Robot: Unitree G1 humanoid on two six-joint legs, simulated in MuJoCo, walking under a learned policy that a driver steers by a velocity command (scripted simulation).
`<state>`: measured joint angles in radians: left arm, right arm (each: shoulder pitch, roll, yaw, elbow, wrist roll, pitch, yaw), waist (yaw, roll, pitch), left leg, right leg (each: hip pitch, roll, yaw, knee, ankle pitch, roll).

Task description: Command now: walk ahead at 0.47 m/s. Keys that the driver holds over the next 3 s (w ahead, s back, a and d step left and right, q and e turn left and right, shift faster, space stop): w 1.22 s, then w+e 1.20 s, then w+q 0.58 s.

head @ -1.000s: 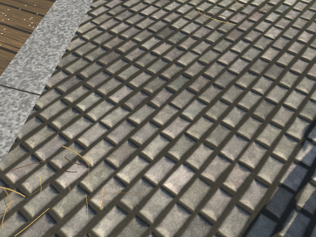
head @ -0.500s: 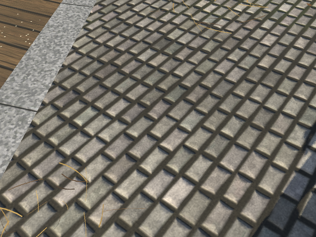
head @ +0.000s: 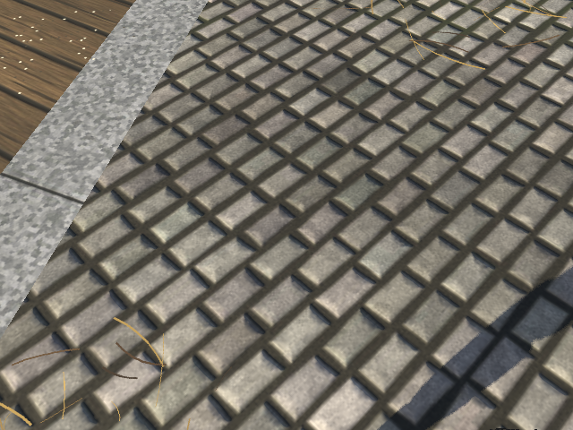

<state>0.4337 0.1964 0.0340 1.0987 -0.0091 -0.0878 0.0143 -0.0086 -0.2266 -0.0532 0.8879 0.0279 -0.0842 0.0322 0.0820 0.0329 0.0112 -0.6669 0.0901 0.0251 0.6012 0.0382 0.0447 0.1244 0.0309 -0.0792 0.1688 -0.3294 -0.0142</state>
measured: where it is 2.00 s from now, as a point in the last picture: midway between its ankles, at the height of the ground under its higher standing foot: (337, 196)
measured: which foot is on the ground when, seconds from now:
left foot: up 0.00-0.08, down 0.10-0.64, up 0.66-1.00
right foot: down 0.00-0.08, up 0.10-0.62, down 0.64-1.00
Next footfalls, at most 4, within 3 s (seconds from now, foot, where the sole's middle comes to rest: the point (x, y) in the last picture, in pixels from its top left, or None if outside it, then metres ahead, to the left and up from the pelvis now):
0.10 left None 0.26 0.13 -0.77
0.64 right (374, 394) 0.57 -0.11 -0.77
1.20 left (284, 273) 0.89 0.13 -0.77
1.78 right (378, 202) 1.17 -0.14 -0.77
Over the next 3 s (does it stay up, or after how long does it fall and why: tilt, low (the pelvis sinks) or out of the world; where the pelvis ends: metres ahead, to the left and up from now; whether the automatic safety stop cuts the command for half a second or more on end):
stays up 1.58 -0.33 0.01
